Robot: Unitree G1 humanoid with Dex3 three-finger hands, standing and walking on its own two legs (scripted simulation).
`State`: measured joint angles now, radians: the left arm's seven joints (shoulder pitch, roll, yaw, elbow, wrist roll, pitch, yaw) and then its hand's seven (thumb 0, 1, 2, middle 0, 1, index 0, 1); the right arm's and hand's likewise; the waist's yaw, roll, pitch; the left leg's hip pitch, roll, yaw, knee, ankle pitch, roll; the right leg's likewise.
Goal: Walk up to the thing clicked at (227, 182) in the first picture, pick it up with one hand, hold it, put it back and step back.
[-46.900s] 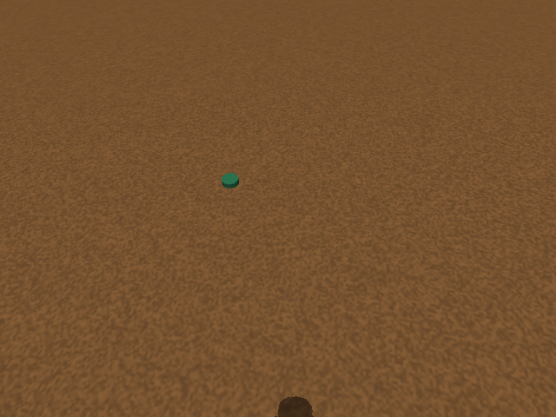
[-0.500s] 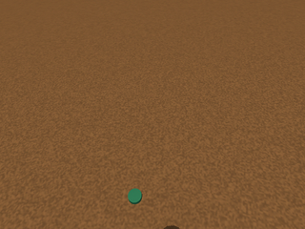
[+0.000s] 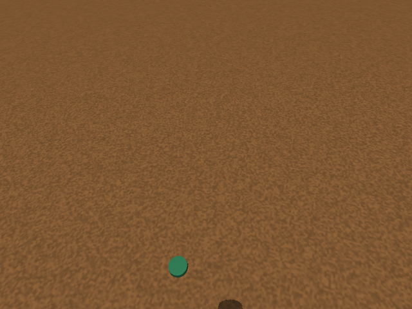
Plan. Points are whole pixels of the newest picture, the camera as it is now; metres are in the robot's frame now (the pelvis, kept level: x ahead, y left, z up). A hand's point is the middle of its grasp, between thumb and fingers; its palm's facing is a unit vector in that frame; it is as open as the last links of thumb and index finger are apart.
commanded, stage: stand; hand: left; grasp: from above
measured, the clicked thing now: (178, 266) +0.48 +0.19 -0.77
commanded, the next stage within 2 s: step back in 0.86 s
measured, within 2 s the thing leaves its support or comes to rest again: neither
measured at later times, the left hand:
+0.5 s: hand out of the picture +0.08 +0.24 -0.15, palm faces +0.01 -0.94 -0.34, open 7.3 cm
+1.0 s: hand out of the picture +0.08 +0.26 -0.16, palm faces +0.02 -0.93 -0.36, open 7.3 cm
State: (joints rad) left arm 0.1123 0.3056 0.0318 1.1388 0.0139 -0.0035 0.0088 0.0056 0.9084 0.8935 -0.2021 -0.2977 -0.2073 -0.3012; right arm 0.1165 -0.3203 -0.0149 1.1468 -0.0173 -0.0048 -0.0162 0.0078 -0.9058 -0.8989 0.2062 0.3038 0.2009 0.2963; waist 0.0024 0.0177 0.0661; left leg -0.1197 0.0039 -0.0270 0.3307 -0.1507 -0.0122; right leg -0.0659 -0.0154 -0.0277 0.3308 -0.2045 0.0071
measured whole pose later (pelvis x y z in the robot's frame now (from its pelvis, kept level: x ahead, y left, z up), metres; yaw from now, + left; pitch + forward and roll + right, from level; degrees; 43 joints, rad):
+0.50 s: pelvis +0.01 -0.01 +0.00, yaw +0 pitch -3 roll +0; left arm 0.11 0.32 0.02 1.14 0.01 -0.01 0.01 0.01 0.91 0.89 -0.20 -0.30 -0.21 -0.30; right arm 0.10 -0.33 -0.01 1.15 -0.01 0.00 -0.01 0.01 -0.91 -0.90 0.21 0.30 0.20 0.30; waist 0.00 0.02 0.06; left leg -0.11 0.01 -0.03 0.32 -0.16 -0.02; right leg -0.05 -0.01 -0.03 0.31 -0.21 0.00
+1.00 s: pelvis -0.01 +0.00 -0.01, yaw +0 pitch -2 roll -1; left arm 0.09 0.34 0.06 1.05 0.00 0.01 0.01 0.01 0.91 0.89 -0.20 -0.30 -0.21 -0.30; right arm 0.07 -0.37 -0.03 1.06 0.00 0.03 0.00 0.01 -0.91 -0.90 0.21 0.30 0.20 0.30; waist -0.01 0.03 0.15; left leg -0.27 0.02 -0.04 0.55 -0.20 0.01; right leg -0.15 0.00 -0.04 0.43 -0.24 -0.01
